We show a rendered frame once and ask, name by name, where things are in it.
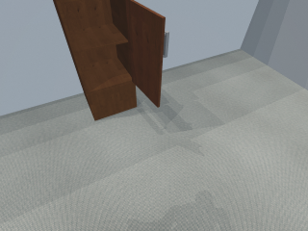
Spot cupboard door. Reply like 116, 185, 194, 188
125, 0, 166, 108

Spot handle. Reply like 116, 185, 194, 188
163, 31, 169, 58

